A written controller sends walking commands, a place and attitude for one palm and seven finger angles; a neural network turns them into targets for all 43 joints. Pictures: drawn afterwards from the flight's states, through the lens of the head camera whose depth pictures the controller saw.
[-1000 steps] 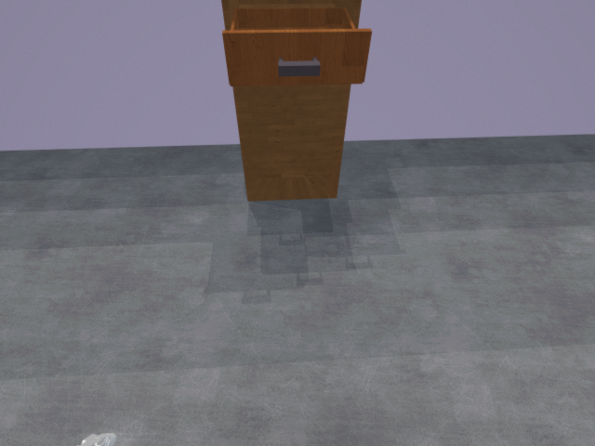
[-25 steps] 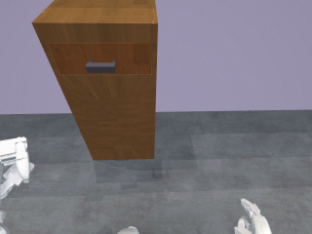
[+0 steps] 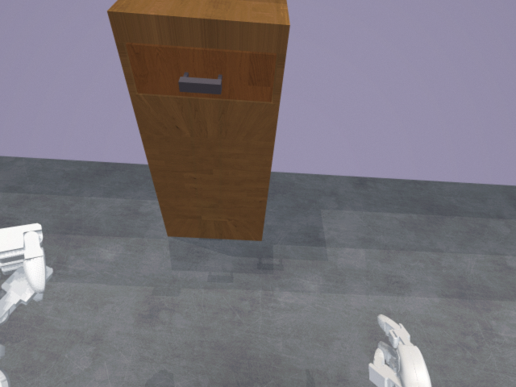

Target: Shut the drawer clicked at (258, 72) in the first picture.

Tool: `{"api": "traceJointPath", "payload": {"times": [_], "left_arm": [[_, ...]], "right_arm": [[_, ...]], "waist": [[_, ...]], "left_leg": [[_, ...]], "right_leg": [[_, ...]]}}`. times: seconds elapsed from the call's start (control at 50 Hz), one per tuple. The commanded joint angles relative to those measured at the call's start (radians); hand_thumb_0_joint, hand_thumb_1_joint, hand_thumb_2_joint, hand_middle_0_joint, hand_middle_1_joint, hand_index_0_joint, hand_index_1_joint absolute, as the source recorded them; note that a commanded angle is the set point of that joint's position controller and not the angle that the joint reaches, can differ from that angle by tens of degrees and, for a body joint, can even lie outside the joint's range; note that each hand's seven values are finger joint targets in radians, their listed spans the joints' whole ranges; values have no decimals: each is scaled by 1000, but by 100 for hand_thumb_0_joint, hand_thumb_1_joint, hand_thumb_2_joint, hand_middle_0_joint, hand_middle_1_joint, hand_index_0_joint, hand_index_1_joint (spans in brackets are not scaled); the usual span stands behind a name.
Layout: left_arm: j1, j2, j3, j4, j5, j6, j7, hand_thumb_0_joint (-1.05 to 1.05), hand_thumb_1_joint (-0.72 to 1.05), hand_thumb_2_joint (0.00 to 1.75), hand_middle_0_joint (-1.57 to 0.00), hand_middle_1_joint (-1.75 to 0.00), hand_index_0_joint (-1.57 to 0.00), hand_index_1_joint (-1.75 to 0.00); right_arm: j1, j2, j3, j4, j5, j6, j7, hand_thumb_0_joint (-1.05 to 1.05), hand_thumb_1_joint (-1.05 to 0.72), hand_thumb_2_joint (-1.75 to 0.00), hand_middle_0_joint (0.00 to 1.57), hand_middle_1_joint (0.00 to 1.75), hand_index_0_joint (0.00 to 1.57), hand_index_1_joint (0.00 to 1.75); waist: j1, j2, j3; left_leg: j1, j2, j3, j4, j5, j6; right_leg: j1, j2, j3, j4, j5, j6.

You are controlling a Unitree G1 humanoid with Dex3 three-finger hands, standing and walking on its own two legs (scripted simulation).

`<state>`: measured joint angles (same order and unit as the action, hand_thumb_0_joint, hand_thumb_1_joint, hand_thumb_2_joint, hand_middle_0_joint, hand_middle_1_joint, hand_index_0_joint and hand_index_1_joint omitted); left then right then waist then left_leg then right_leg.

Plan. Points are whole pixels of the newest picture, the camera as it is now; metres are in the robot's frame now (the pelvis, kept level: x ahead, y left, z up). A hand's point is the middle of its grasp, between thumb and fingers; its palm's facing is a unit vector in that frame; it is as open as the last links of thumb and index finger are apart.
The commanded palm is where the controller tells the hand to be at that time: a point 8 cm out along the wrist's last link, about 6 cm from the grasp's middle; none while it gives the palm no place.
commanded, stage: stop stepping back and stand still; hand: left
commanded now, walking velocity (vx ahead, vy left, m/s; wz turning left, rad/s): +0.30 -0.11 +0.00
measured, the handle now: (201, 81) +0.83 +0.21 +0.04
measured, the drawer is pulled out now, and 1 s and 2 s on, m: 0.00 0.00 0.00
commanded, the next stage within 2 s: let the arm hang, fingers relaxed in 0.50 s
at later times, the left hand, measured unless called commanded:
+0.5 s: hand (38, 282) +0.18 +0.24 +0.17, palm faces +0.38 -0.82 -0.43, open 3.3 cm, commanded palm +0.11 +0.28 +0.18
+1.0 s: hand out of the picture -0.01 +0.21 -0.17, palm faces +0.05 -0.97 -0.24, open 3.6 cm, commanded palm none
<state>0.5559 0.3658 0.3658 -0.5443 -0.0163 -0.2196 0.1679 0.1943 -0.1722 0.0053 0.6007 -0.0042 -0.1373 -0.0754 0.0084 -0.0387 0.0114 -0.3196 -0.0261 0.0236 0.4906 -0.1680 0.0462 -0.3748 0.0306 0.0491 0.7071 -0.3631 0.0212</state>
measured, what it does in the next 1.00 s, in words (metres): steps on the spot: right foot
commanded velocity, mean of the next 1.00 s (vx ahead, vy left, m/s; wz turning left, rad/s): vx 0.05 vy -0.01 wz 0.00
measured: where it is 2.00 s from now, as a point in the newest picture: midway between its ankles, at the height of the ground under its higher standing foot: outside the picture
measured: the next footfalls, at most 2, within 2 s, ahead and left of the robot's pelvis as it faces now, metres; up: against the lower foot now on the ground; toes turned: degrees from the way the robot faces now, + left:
right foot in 0.14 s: +0.03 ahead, -0.09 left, +0.00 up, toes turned -5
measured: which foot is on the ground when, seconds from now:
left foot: down 0.00-1.00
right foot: up 0.00-0.12, down 0.14-1.00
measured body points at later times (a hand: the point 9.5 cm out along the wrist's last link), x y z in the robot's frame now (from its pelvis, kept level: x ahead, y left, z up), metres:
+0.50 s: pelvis -0.02 +0.01 +0.00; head -0.03 +0.02 +0.45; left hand +0.15 +0.29 +0.20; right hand +0.09 -0.24 -0.09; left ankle +0.01 +0.12 -0.74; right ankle -0.03 -0.09 -0.72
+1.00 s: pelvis -0.02 +0.01 +0.00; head +0.00 +0.02 +0.45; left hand -0.01 +0.26 -0.15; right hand +0.01 -0.23 -0.14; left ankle -0.02 +0.12 -0.74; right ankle -0.01 -0.09 -0.74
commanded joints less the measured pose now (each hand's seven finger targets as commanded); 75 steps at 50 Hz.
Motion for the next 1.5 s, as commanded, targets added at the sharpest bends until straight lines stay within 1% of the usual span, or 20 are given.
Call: {"api": "traceJointPath", "payload": {"times": [0.0, 0.08, 0.14, 0.16, 0.3, 0.34, 0.38, 0.42, 0.5, 0.56, 0.58, 0.62, 0.68, 0.72, 0.76, 0.8, 0.86, 1.06, 1.18, 1.48], "left_arm": [[46, 115, 79, -251, 8, -42, 22, 0, 90, 90, -140, -160, -140, -160], [42, 141, 77, -216, 3, -8, 18, 0, 90, 90, -140, -160, -140, -160], [-64, 203, 116, -242, -21, -17, 5, 0, 90, 90, -140, -160, -140, -160], [-49, 175, 102, -191, -21, -18, 4, 0, 90, 90, -140, -160, -140, -160], [-64, 159, 79, -221, -11, -46, 18, 0, 90, 90, -140, -160, -140, -160], [-60, 163, 97, -314, -9, -68, 23, 0, 90, 90, -140, -160, -140, -160], [-26, 216, 153, -291, -13, -73, 18, 0, 90, 90, -140, -160, -140, -160], [28, 174, 132, -244, -11, -59, 16, 0, 90, 90, -140, -160, -140, -160], [99, 152, 117, -215, -9, -51, 11, 0, 90, 90, -140, -160, -140, -160], [67, 178, 147, -172, -18, -59, 4, 0, 90, 90, -140, -160, -140, -160], [-77, 46, -269, 616, 69, 104, -129, 0, 90, 90, -140, -160, -140, -160], [-99, -43, -240, 670, 59, 199, -158, 0, 90, 90, -132, -151, -132, -151], [-167, -26, -259, 835, 63, 210, -151, 0, 90, 90, -120, -138, -120, -138], [-198, -16, -273, 972, 55, 212, -144, 0, 90, 90, -112, -130, -112, -130], [-234, -27, -291, 1103, 42, 216, -144, 0, 90, 90, -104, -121, -104, -121], [-276, -46, -308, 1219, 42, 226, -144, 0, 90, 90, -96, -112, -96, -112], [-248, -86, -309, 1373, 31, 226, -146, 0, 90, 90, -84, -99, -84, -99], [-234, -84, -347, 1608, 27, 218, -145, 0, 90, 90, -44, -56, -44, -56], [-202, -105, -349, 1672, 28, 218, -138, 0, 90, 90, -20, -30, -20, -30], [-171, -161, -334, 1685, 32, 220, -127, 0, 90, 90, -20, -30, -20, -30]], "right_arm": [[-69, -135, -37, -145, -2, -61, 9, 0, -90, -90, 20, 30, 20, 30], [-79, -147, -39, -146, -11, -22, -1, 0, -90, -90, 20, 30, 20, 30], [-55, -149, -54, -120, -14, 16, 1, 0, -90, -90, 20, 30, 20, 30], [-40, -144, -54, -116, -8, 8, 2, 0, -90, -90, 20, 30, 20, 30], [-69, -144, -37, -119, -4, -30, -28, 0, -90, -90, 20, 30, 20, 30], [-47, -181, -48, -141, -7, -46, -24, 0, -90, -90, 20, 30, 20, 30], [-41, -140, -42, -121, -16, -66, -16, 0, -90, -90, 20, 30, 20, 30], [-30, -136, -42, -105, -11, -73, -2, 0, -90, -90, 20, 30, 20, 30], [-40, -153, -38, -117, 3, -57, 12, 0, -90, -90, 20, 30, 20, 30], [-40, -141, -44, -121, -1, -42, 15, 0, -90, -90, 20, 30, 20, 30], [-72, -227, -91, 123, 1, -69, 98, 0, -90, -90, 20, 30, 20, 30], [70, -121, -59, 93, -3, 78, 92, 0, -90, -90, 20, 30, 20, 30], [51, -126, -58, 77, -20, 122, 87, 0, -90, -90, 20, 30, 20, 30], [61, -125, -58, 107, -27, 135, 81, 0, -90, -90, 20, 30, 20, 30], [85, -142, -52, 166, -30, 132, 70, 0, -90, -90, 20, 30, 20, 30], [48, -144, -36, 219, -29, 130, 67, 0, -90, -90, 20, 30, 20, 30], [35, -110, -26, 278, -27, 137, 48, 0, -90, -90, 20, 30, 20, 30], [153, -90, -21, 422, -11, 142, 38, 0, -90, -90, 20, 30, 20, 30], [193, -66, -18, 480, -9, 141, 36, 0, -90, -90, 20, 30, 20, 30], [252, -2, -26, 516, -15, 143, 35, 0, -90, -90, 20, 30, 20, 30]], "waist": [[-20, 201, -59], [-25, 191, -31], [-20, -130, -55], [-25, -139, -42], [-28, 46, 10], [-21, 335, -26], [-25, 313, -32], [-22, 166, -8], [-23, 189, -36], [-29, -25, -32], [-62, -115, -45], [-47, -150, -65], [-18, -263, -42], [-18, -223, -74], [-22, -106, -109], [-12, 199, -55], [10, 286, -7], [-12, 56, 22], [-9, 36, 62], [-7, 49, 119]], "left_leg": [[-80, 272, -249, -374, -491, 58], [-123, 155, -90, -221, -483, -14], [-163, 33, 12, 414, -196, -46], [-224, 34, -21, 514, -182, -49], [146, 67, 31, -47, -170, -6], [232, 282, -332, -197, -177, 92], [116, 373, -477, -333, -331, 147], [51, 342, -336, -270, -163, 133], [-92, 211, -84, -143, -159, 27], [-72, 83, -2, 38, -217, -27], [-91, 118, -2, 267, -182, -52], [-85, 74, -12, 291, -248, -50], [-133, 32, 6, 239, -303, -40], [-41, 31, 0, 113, -184, -34], [124, 111, -66, 24, 197, -14], [97, 161, -107, -30, 261, 5], [42, 154, -99, -108, 123, 4], [121, 140, -69, -143, 21, -8], [118, 137, -60, -164, -18, -6], [44, 120, -59, -174, -146, -4]], "right_leg": [[128, 0, -67, 27, -65, -9], [274, 10, -120, -336, -79, -59], [104, -335, 363, -555, -269, -238], [115, -331, 367, -540, -252, -248], [-41, -179, 75, -333, -184, -129], [-126, -20, -51, -12, -62, -43], [-113, -23, -36, 212, -164, -21], [-29, -55, -32, 113, -94, -18], [265, -36, -112, -245, 85, -17], [166, -162, 129, -405, 36, -76], [52, -313, 129, -296, 303, -122], [82, -280, 64, -241, 500, -165], [222, -268, 49, -213, 723, -181], [269, -243, 28, -190, 810, -154], [190, -183, -18, -178, 597, -79], [160, -127, -56, -210, 283, -47], [220, -106, -58, -283, 209, -54], [198, -136, -49, -375, 209, -67], [170, -134, -50, -381, 151, -64], [124, -124, -40, -373, 63, -64]]}}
